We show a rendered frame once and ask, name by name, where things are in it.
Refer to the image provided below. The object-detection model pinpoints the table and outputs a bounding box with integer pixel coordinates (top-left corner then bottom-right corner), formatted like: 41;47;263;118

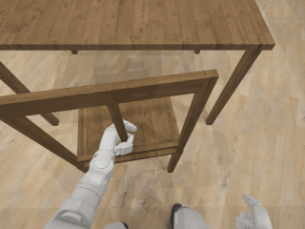
0;0;275;126

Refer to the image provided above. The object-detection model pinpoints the robot right foot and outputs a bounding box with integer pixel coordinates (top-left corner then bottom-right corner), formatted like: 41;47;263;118
171;203;182;229

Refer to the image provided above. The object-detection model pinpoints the left robot upper arm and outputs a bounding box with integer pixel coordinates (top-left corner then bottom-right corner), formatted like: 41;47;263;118
45;219;86;229

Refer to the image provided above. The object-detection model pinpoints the robot left hand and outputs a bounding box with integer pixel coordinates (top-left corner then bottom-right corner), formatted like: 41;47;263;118
99;119;137;156

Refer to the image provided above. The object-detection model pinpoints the robot right hand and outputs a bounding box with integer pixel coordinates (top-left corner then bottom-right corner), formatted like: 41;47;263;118
235;194;273;229

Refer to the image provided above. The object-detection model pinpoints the robot left forearm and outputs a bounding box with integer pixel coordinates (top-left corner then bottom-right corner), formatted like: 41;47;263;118
43;149;114;229

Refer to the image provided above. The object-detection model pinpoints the chair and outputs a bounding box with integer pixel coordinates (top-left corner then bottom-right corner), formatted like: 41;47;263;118
0;69;219;174

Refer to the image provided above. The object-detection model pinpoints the robot right shin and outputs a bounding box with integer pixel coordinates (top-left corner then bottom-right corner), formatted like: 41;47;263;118
178;205;192;211

